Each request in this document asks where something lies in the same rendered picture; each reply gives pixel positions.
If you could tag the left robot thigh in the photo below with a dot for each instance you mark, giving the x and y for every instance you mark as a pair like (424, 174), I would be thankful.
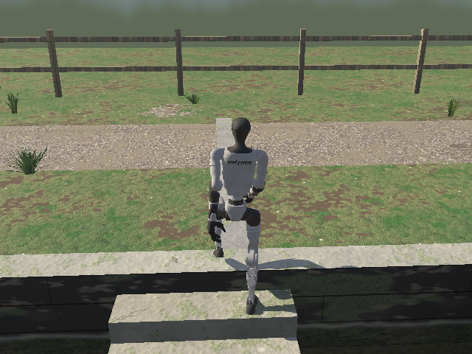
(221, 209)

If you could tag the robot right hand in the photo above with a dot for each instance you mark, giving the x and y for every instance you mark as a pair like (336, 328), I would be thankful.
(248, 200)

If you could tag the robot right upper arm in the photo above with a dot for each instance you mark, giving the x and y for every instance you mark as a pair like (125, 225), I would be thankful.
(262, 164)

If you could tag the right robot forearm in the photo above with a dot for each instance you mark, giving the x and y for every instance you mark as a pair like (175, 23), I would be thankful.
(254, 192)

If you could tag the humanoid robot torso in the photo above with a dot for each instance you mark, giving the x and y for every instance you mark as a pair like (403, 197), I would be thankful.
(237, 178)

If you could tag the robot left upper arm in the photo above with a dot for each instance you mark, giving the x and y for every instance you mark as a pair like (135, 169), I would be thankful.
(215, 168)

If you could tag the robot left hand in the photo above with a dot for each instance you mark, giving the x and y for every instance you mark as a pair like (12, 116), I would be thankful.
(211, 230)

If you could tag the left robot forearm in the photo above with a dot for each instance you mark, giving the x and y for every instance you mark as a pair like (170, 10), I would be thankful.
(213, 203)

